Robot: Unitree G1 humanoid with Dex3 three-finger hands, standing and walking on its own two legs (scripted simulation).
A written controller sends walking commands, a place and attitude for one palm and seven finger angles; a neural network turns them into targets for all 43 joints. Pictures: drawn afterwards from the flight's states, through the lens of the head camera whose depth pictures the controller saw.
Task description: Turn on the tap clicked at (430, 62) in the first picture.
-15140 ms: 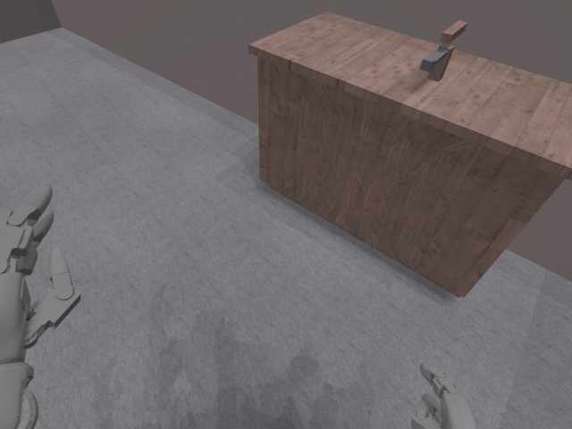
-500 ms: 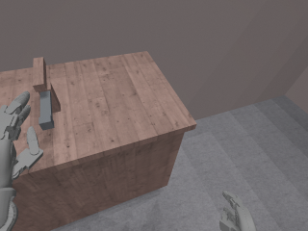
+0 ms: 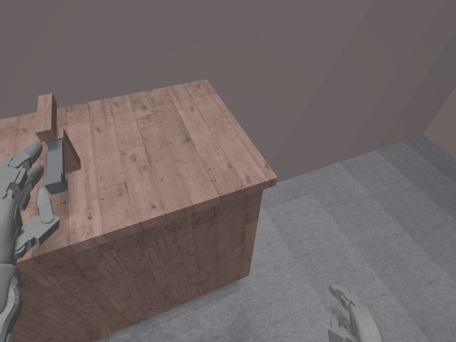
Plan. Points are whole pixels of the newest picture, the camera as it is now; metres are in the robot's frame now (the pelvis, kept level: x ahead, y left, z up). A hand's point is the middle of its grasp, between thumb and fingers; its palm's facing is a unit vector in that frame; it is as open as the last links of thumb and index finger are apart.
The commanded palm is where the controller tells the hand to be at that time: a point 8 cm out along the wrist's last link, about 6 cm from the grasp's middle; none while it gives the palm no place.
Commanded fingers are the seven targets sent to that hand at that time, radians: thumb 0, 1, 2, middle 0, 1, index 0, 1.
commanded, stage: turn the palm inward beside the body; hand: left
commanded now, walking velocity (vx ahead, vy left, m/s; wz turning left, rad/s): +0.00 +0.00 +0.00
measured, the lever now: (56, 183) +0.36 +0.36 +0.08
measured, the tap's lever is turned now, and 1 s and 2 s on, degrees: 0 0 0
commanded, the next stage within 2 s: reach beside the lever's end, fingers flat in 1.96 s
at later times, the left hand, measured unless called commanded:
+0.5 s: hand (82, 238) +0.21 +0.21 +0.15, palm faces +0.46 -0.82 -0.33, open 7.4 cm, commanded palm +0.15 +0.26 +0.16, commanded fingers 0.00 0.90 0.90 -0.20 -0.30 -0.20 -0.30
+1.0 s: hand (80, 255) +0.20 +0.22 +0.13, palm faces +0.53 -0.82 -0.22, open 7.4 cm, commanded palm +0.14 +0.25 +0.15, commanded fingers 0.00 0.90 0.90 -0.20 -0.30 -0.20 -0.30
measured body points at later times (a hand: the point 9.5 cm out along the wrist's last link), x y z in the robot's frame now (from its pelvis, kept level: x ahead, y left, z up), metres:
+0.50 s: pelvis +0.01 -0.06 -0.01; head +0.00 -0.08 +0.44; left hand +0.18 +0.25 +0.17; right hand +0.21 -0.28 -0.09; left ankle +0.03 +0.09 -0.73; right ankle +0.00 -0.11 -0.73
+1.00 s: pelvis +0.01 -0.04 -0.02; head +0.00 -0.06 +0.43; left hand +0.16 +0.26 +0.15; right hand +0.22 -0.25 -0.09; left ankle +0.03 +0.09 -0.73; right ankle +0.00 -0.11 -0.73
